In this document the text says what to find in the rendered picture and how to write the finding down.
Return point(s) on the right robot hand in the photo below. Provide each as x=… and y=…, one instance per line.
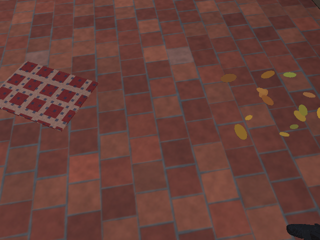
x=304, y=231

